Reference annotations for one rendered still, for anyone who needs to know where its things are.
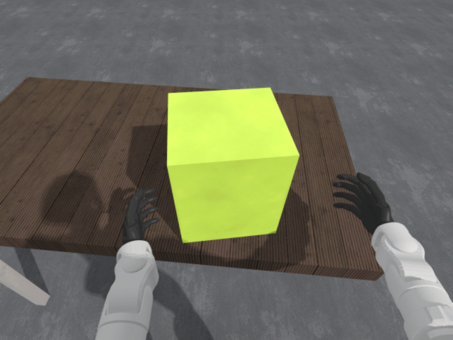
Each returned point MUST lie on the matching right robot hand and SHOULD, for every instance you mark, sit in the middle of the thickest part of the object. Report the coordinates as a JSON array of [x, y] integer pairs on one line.
[[372, 209]]

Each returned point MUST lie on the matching table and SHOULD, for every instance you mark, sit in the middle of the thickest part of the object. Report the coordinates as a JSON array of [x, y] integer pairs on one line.
[[73, 152]]

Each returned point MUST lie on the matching carton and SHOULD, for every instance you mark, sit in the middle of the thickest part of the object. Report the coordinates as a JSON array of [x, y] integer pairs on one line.
[[230, 160]]

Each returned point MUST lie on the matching left robot hand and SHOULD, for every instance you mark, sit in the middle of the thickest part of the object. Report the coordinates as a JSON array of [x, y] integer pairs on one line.
[[133, 226]]

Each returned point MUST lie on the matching right robot forearm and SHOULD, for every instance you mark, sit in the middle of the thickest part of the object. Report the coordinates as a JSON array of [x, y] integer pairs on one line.
[[423, 302]]

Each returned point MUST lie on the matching left robot forearm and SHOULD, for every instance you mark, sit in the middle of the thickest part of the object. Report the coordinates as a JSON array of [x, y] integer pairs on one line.
[[127, 309]]

